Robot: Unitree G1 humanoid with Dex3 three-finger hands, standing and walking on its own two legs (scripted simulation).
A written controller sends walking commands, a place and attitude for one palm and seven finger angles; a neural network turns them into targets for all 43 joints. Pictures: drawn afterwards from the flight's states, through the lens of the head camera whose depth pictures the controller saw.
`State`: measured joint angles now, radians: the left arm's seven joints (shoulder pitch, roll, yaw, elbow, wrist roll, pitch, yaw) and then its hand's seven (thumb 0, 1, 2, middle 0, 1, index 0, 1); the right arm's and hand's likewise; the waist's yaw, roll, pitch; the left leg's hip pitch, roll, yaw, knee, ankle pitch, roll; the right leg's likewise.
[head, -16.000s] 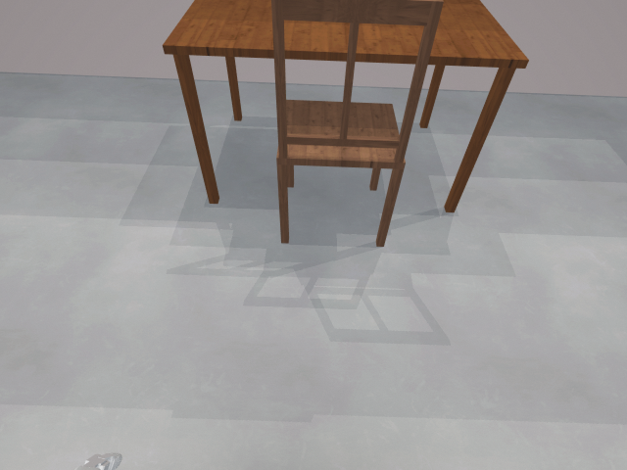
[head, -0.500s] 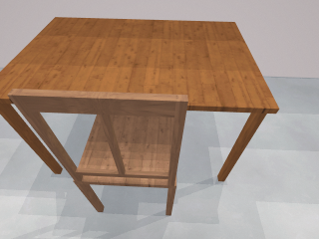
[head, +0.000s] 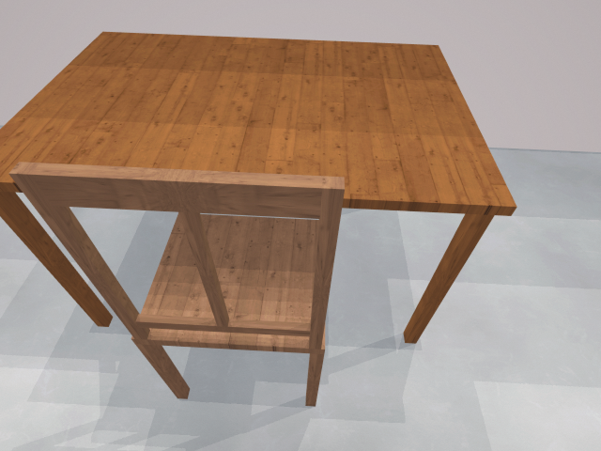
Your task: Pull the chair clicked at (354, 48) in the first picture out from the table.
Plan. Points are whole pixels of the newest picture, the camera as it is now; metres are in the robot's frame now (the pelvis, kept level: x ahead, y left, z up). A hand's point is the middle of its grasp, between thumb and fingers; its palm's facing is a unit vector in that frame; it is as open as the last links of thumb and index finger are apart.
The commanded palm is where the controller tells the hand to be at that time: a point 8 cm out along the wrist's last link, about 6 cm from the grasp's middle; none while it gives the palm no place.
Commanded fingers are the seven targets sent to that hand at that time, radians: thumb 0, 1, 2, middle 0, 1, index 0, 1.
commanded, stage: look again from close up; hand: left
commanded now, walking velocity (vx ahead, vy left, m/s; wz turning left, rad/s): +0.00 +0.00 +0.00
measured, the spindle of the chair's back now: (209, 276) +0.40 +0.19 -0.07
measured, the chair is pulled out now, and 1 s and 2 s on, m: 0.00 0.00 0.00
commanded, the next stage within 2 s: raise the hand toward the chair's back in 0.46 s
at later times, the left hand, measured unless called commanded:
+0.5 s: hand out of the picture -0.02 +0.16 -0.18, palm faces +0.03 -0.98 -0.17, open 7.4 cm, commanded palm none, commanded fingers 0.00 0.90 0.90 -0.20 -0.30 -0.20 -0.30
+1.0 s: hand out of the picture +0.14 +0.15 -0.08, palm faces +0.03 -1.00 +0.02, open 9.4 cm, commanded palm +0.12 +0.23 -0.07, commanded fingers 0.00 0.36 0.67 -0.15 -0.22 -0.15 -0.22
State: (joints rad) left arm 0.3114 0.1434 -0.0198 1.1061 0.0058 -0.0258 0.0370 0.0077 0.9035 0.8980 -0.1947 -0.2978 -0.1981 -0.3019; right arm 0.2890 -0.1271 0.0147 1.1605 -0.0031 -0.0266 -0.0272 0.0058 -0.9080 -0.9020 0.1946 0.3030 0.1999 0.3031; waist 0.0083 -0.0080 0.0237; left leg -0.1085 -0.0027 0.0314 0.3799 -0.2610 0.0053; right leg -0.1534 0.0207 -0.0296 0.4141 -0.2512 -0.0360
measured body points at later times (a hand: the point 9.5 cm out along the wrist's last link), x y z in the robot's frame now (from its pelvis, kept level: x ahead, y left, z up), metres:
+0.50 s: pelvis -0.01 +0.00 +0.00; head +0.00 +0.01 +0.45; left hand -0.02 +0.22 -0.16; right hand -0.03 -0.20 -0.16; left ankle -0.04 +0.12 -0.74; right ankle -0.02 -0.09 -0.74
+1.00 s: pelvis -0.04 +0.00 -0.10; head +0.01 +0.02 +0.35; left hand +0.13 +0.21 -0.08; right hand +0.22 -0.24 -0.11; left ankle -0.04 +0.11 -0.74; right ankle -0.02 -0.09 -0.74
